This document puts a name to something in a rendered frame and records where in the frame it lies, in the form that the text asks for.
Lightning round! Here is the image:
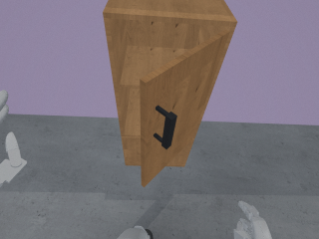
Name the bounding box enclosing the handle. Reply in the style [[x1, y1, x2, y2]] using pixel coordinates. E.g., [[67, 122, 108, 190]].
[[154, 106, 177, 149]]

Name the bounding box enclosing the robot left shin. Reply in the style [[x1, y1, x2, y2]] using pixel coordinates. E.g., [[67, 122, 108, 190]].
[[134, 226, 147, 233]]

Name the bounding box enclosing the robot right hand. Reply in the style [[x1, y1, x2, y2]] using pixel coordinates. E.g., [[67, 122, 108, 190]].
[[233, 200, 272, 239]]

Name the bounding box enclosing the cupboard door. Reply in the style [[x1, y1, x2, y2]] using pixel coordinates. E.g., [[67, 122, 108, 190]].
[[140, 30, 230, 187]]

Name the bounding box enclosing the left robot thigh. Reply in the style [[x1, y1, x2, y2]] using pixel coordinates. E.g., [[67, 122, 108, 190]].
[[118, 228, 151, 239]]

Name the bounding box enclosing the robot left hand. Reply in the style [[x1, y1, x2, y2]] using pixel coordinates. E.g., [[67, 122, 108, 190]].
[[0, 90, 27, 187]]

